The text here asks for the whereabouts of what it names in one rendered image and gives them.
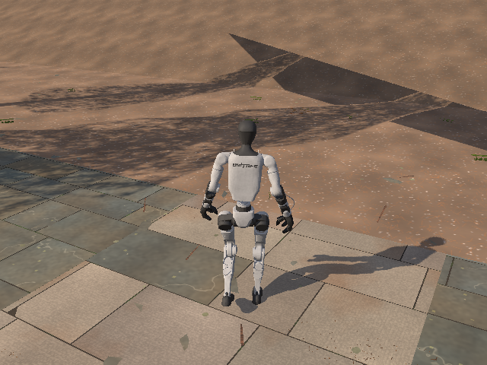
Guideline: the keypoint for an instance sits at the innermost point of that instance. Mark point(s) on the robot right upper arm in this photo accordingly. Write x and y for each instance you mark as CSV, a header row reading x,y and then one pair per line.
x,y
269,161

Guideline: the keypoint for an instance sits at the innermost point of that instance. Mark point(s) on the right robot hand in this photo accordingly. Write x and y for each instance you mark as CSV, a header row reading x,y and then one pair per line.
x,y
288,221

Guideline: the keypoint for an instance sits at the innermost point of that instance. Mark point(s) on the robot left upper arm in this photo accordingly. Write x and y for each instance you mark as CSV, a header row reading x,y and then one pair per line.
x,y
217,170

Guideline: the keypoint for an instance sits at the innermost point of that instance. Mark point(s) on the right robot thigh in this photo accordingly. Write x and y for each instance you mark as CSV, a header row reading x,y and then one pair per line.
x,y
261,226

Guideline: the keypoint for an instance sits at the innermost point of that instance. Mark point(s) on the robot right forearm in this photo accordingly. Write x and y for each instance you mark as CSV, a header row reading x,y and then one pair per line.
x,y
283,204

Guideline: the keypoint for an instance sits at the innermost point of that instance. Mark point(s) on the robot left forearm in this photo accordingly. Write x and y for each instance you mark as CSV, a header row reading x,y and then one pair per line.
x,y
209,196

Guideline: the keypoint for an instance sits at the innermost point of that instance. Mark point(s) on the left robot hand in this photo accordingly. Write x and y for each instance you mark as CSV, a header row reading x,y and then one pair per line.
x,y
211,210

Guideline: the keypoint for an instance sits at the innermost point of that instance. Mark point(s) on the robot right foot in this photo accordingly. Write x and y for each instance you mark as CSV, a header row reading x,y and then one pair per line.
x,y
257,298

